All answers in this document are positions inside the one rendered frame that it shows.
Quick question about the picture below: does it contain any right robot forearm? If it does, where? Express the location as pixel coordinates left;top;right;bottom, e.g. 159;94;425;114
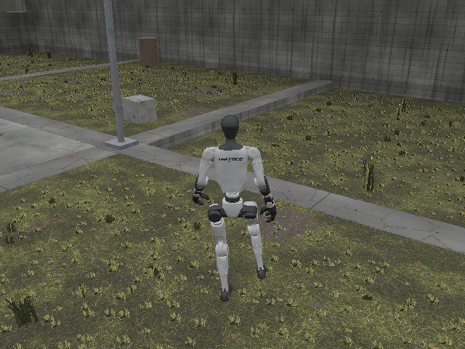
259;176;275;208

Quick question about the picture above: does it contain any right robot thigh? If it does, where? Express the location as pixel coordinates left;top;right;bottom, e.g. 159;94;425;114
243;201;259;237

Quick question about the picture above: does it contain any robot right shin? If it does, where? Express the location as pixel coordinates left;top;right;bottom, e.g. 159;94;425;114
251;224;264;270

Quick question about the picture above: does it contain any left robot forearm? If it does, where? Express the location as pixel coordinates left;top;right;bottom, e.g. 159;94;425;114
193;175;205;197

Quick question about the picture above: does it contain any robot left hand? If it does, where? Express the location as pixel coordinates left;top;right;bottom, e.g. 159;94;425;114
193;193;209;205

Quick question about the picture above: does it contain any left robot upper arm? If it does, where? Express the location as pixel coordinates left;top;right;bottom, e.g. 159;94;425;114
197;147;216;186

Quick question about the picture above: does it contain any robot right hand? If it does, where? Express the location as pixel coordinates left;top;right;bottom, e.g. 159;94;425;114
260;205;277;222

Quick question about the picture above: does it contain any right robot upper arm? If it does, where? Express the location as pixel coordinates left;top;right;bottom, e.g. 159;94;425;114
246;146;266;187

